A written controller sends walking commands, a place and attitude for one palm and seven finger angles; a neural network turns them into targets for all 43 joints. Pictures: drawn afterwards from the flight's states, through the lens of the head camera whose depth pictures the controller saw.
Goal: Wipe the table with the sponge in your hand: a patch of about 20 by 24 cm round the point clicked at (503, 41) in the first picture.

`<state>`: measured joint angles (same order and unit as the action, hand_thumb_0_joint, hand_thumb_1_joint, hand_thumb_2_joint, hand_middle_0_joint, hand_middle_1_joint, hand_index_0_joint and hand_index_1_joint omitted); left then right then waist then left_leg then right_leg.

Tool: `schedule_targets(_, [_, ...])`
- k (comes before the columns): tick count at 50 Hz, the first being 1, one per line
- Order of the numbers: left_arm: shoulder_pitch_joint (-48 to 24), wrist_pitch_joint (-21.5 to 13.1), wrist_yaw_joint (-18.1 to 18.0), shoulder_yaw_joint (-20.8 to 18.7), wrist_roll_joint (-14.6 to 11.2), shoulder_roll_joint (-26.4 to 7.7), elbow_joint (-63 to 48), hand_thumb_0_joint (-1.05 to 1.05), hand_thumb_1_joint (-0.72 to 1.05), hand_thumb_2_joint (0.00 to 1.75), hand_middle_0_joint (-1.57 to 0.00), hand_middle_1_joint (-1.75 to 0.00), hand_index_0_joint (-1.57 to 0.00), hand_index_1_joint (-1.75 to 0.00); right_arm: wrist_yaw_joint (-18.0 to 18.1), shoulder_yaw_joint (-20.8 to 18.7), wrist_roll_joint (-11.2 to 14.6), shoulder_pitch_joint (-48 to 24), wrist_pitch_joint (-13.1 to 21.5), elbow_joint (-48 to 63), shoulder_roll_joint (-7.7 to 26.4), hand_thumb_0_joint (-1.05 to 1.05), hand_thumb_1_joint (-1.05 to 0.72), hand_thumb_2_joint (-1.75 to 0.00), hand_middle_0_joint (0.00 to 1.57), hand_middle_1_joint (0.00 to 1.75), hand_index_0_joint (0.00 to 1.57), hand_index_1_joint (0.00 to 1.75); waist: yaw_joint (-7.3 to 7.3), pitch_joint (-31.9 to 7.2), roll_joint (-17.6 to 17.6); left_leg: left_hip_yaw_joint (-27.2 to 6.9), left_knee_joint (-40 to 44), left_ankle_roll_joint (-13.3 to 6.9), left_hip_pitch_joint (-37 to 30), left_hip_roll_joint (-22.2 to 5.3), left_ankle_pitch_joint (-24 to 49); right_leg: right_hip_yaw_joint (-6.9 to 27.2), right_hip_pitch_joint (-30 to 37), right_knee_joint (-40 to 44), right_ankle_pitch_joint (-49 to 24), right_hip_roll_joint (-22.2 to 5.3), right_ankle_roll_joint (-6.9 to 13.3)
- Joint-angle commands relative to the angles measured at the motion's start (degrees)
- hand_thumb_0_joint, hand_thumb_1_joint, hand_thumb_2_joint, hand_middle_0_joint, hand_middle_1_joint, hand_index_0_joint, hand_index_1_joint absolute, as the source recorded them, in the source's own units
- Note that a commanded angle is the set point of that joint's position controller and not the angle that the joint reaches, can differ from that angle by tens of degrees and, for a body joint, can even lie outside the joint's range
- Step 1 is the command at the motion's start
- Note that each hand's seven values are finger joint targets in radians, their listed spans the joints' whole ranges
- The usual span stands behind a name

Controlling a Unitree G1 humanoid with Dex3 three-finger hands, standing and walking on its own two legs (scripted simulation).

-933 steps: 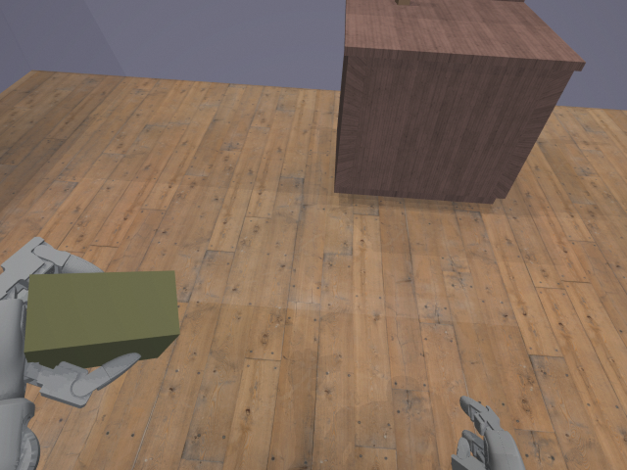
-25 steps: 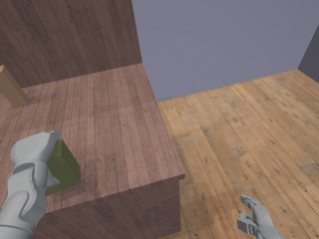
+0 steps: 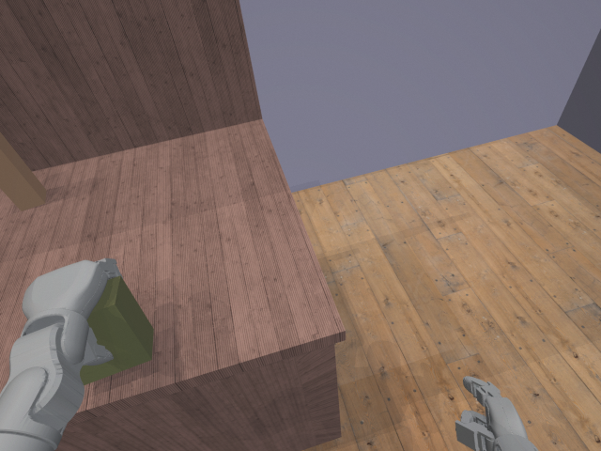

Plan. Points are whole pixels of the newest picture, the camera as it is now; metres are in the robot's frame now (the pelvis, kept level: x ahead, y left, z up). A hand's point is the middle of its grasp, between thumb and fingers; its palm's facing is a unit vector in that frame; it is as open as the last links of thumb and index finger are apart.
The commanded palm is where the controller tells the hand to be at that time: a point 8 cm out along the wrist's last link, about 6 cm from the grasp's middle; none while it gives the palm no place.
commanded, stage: move the sponge above the wiping area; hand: left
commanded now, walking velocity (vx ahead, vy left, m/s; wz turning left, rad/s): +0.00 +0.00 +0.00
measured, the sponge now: (103, 340) +0.24 +0.32 +0.03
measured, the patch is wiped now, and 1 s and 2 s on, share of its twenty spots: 0.00 0.00 0.00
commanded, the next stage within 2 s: none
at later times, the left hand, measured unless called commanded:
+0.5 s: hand (121, 322) +0.25 +0.28 +0.06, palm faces -0.17 -0.16 -0.97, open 10.3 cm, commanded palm +0.23 +0.30 +0.16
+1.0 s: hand (138, 328) +0.24 +0.25 +0.06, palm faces -0.17 -0.13 -0.98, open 10.2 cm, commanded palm +0.24 +0.29 +0.16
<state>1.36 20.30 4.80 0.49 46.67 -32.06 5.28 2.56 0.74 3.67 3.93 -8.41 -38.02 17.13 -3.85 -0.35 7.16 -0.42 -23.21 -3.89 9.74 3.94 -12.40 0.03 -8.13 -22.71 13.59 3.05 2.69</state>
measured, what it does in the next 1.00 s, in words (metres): stands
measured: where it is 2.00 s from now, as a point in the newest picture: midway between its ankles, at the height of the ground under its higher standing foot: outside the picture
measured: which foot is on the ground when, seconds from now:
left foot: down 0.00-1.00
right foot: down 0.00-1.00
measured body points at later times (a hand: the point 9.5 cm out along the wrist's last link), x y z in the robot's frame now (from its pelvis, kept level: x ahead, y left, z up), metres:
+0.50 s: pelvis +0.00 +0.01 +0.00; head +0.00 -0.04 +0.45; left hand +0.25 +0.28 +0.12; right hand +0.23 -0.21 -0.10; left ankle +0.00 +0.08 -0.74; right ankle -0.02 -0.09 -0.74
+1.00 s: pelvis -0.01 -0.01 +0.00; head +0.00 -0.04 +0.45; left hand +0.25 +0.26 +0.11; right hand +0.22 -0.23 -0.10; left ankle +0.00 +0.08 -0.74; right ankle -0.02 -0.09 -0.74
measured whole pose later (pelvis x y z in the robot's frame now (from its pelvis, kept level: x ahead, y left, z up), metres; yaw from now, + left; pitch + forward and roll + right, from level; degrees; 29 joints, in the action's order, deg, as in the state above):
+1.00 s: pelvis -0.01 -0.01 +0.00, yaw +0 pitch -2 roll +0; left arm 2.5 11.9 5.3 6.7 49.4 -29.7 -1.1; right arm 3.9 1.2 2.0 3.5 -6.8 -37.6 16.3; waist -5.6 1.6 5.4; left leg -0.8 -23.0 -3.5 8.5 3.7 -12.0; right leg -0.3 -6.9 -22.6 13.3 3.3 3.2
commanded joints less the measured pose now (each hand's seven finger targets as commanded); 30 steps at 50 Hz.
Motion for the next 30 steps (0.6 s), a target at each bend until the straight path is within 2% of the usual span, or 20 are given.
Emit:
schedule_targets(1, [-18.3,-10.72,-2.94,-8.51,3.28,-16.89,-22.86,0.0,0.1,1.3,-1.2,-1.6,-1.2,-1.6,1.52,-2.06,-1.83,-8.94,4.6,10.49,5.0,0.0,-0.9,-0.9,0.2,0.3,0.2,0.3,-0.48,-14.56,-5.71,-3.54,0.62,-1.04,-6.33,-1.53,16.7,4.5,4.33,1.91,-15.8,-1.28,0.66])
schedule_targets(2, [-19.75,-13.11,-4.94,-12.58,4.28,-21.55,-27.09,0.0,0.1,1.3,-1.2,-1.6,-1.2,-1.6,1.87,-2.09,-2.41,-8.9,5.01,10.37,5.01,0.0,-0.9,-0.9,0.2,0.3,0.2,0.3,-1.54,-16.2,-1.99,-4.31,0.7,-0.61,-7.69,-1.64,17.9,5.78,4.75,1.7,-15.49,-0.61,1.38])
schedule_targets(3, [-19.4,-14.89,-7.23,-13.64,5.45,-21.32,-27.79,0.0,0.1,1.3,-1.2,-1.6,-1.2,-1.6,2.08,-2.32,-2.66,-7.9,5.44,9.81,4.07,0.0,-0.9,-0.9,0.2,0.3,0.2,0.3,-1.99,-17.65,1.05,-4.13,0.32,0.09,-8.69,-1.98,20.64,4.76,5.21,1.03,-15.71,-0.64,1.62])
schedule_targets(4, [-16.29,-15.35,-9.5,-16.72,6.49,-23.16,-25.49,0.0,0.1,1.3,-1.2,-1.6,-1.2,-1.6,2.12,-2.55,-2.88,-6.97,5.34,8.92,4.31,0.0,-0.9,-0.9,0.2,0.3,0.2,0.3,-2.86,-16.35,3.22,-4.2,0.47,1.02,-7.79,-2.06,21.93,4.91,4.84,1.18,-14.78,-0.05,2.32])
schedule_targets(5, [-17.74,-15.42,-11.21,-16.28,7.09,-21.81,-24.9,0.0,0.1,1.3,-1.2,-1.6,-1.2,-1.6,2.05,-2.65,-2.65,-6.88,5.06,8.3,4.08,0.0,-0.9,-0.9,0.2,0.3,0.2,0.3,-2.42,-15.41,4.35,-3.94,0.38,1.7,-7.29,-2.25,23.0,4.75,4.19,1.28,-15.01,0.11,2.64])
schedule_targets(6, [-16.85,-14.29,-12.94,-18.77,7.51,-23.58,-21.92,0.0,0.1,1.3,-1.2,-1.6,-1.2,-1.6,1.92,-2.93,-2.43,-6.72,4.72,7.91,4.38,0.0,-0.9,-0.9,0.2,0.3,0.2,0.3,-3.04,-14.9,5.22,-3.83,0.52,2.2,-5.77,-2.14,21.47,5.59,3.93,1.41,-13.43,0.33,3.25])
schedule_targets(7, [-19.14,-12.72,-14.11,-19.17,6.89,-24.11,-20.2,0.0,0.1,1.3,-1.2,-1.6,-1.2,-1.6,1.73,-2.53,-1.99,-7.94,4.06,7.34,4.56,0.0,-0.9,-0.9,0.2,0.3,0.2,0.3,-2.69,-12.37,4.94,-4.12,1.35,2.39,-4.33,-1.72,18.68,6.79,3.4,2.13,-11.8,0.62,3.79])
schedule_targets(8, [-20.38,-10.78,-14.95,-15.49,6.7,-19.94,-17.72,0.0,0.1,1.3,-1.2,-1.6,-1.2,-1.6,1.52,-2.55,-1.47,-8.52,3.78,7.27,4.1,0.0,-0.9,-0.9,0.2,0.3,0.2,0.3,-2.19,-12.15,5.04,-3.28,1.42,2.6,-3.63,-2.05,17.56,5.7,2.58,1.9,-10.52,0.12,3.6])
schedule_targets(12, [-17.53,-2.6,-13.52,-11.28,2.72,-15.49,-8.35,0.0,0.1,1.3,-1.2,-1.6,-1.2,-1.6,1.05,-2.0,-0.02,-12.54,2.78,6.99,5.26,0.0,-0.9,-0.9,0.2,0.3,0.2,0.3,-2.36,-10.59,0.33,-3.47,3.57,2.52,-2.45,-1.71,14.12,4.36,3.57,3.2,-9.36,-0.59,2.56])
schedule_targets(13, [-16.38,-0.78,-12.03,-7.19,1.51,-11.6,-8.04,0.0,0.1,1.3,-1.2,-1.6,-1.2,-1.6,0.97,-1.93,0.23,-12.5,2.71,7.7,5.08,0.0,-0.9,-0.9,0.2,0.3,0.2,0.3,-1.56,-10.6,-1.56,-2.95,3.71,2.28,-1.94,-1.87,14.08,2.68,4.68,3.15,-10.43,-1.24,1.87])
schedule_targets(17, [-11.1,4.4,-3.49,1.03,0.88,-5.74,-8.23,0.0,0.1,1.3,-1.2,-1.6,-1.2,-1.6,0.63,-1.49,0.43,-13.89,2.06,9.57,5.95,0.0,-0.9,-0.9,0.2,0.3,0.2,0.3,-0.05,-10.39,-7.3,-2.96,2.86,1.01,-2.4,-1.57,15.86,3.73,5.28,2.81,-16.05,-1.7,1.22])
schedule_targets(18, [-13.22,4.07,-1.74,2.11,1.31,-5.8,-9.74,0.0,0.1,1.3,-1.2,-1.6,-1.2,-1.6,0.42,-1.25,0.26,-12.76,1.99,9.62,6.13,0.0,-0.9,-0.9,0.2,0.3,0.2,0.3,0.88,-10.51,-9.4,-3.23,2.57,0.61,-2.42,-1.79,15.44,3.19,4.78,2.75,-15.9,-1.94,0.82])
schedule_targets(19, [-13.03,2.98,-0.27,2.71,1.56,-5.59,-11.82,0.0,0.1,1.3,-1.2,-1.6,-1.2,-1.6,0.28,-1.33,-0.07,-12.3,2.21,10.3,6.01,0.0,-0.9,-0.9,0.2,0.3,0.2,0.3,0.84,-11.24,-9.73,-3.17,2.13,-0.05,-3.15,-1.85,15.68,2.92,4.85,2.57,-16.09,-2.08,0.55])
schedule_targets(21, [-14.23,-0.89,0.79,-0.06,2.49,-8.98,-17.12,0.0,0.1,1.3,-1.2,-1.6,-1.2,-1.6,0.3,-1.37,-0.9,-11.14,2.6,10.89,5.74,0.0,-0.9,-0.9,0.2,0.3,0.2,0.3,0.52,-13.18,-10.1,-3.35,1.67,-0.78,-4.92,-1.91,16.15,3.09,4.96,2.36,-15.84,-1.93,0.31])
schedule_targets(22, [-16.95,-3.54,0.22,-3.35,3.24,-12.9,-21.32,0.0,0.1,1.3,-1.2,-1.6,-1.2,-1.6,0.46,-1.11,-1.35,-11.21,2.9,11.01,5.68,0.0,-0.9,-0.9,0.2,0.3,0.2,0.3,0.11,-14.22,-8.11,-4.09,1.8,-0.53,-6.17,-2.18,16.59,4.24,4.82,2.15,-14.9,-1.23,0.92])
schedule_targets(24, [-16.82,-9.35,-2.93,-7.61,4.91,-15.71,-26.15,0.0,0.1,1.3,-1.2,-1.6,-1.2,-1.6,0.69,-1.58,-2.36,-9.48,3.71,10.75,4.41,0.0,-0.9,-0.9,0.2,0.3,0.2,0.3,-1.68,-16.74,-4.71,-4.97,1.56,0.07,-8.42,-2.38,20.32,3.58,5.8,1.43,-14.86,-0.82,1.22])
schedule_targets(26, [-17.25,-12.43,-7.24,-12.5,7.18,-19.46,-27.44,0.0,0.1,1.3,-1.2,-1.6,-1.2,-1.6,0.91,-1.94,-2.78,-8.27,3.67,9.52,4.24,0.0,-0.9,-0.9,0.2,0.3,0.2,0.3,-2.94,-16.35,0.66,-5.59,1.75,1.65,-8.29,-2.8,23.25,3.96,5.51,1.24,-14.24,0.12,2.11])
schedule_targets(27, [-17.09,-12.51,-9.56,-16.81,7.91,-23.39,-28.35,0.0,0.1,1.3,-1.2,-1.6,-1.2,-1.6,0.92,-1.88,-2.91,-8.82,3.55,9.33,4.6,0.0,-0.9,-0.9,0.2,0.3,0.2,0.3,-4.16,-16.01,3.96,-6.08,2.46,2.34,-6.98,-2.78,22.75,5.54,6.27,1.02,-13.18,0.87,3.0])
schedule_targets(28, [-17.91,-11.7,-11.45,-15.11,8.37,-20.27,-26.7,0.0,0.1,1.3,-1.2,-1.6,-1.2,-1.6,0.83,-1.7,-2.58,-8.88,3.43,9.0,3.48,0.0,-0.9,-0.9,0.2,0.3,0.2,0.3,-3.55,-14.87,5.62,-5.03,2.09,3.13,-6.19,-2.89,23.33,4.53,5.38,0.81,-12.28,0.69,3.32])
schedule_targets(30, [-17.05,-9.24,-13.55,-14.84,6.5,-19.01,-24.25,0.0,0.1,1.3,-1.2,-1.6,-1.2,-1.6,0.37,-2.05,-1.92,-9.05,2.77,8.93,3.87,0.0,-0.9,-0.9,0.2,0.3,0.2,0.3,-3.46,-13.01,5.92,-4.48,2.61,3.7,-4.72,-2.62,21.17,5.18,5.39,1.68,-11.33,0.66,3.97])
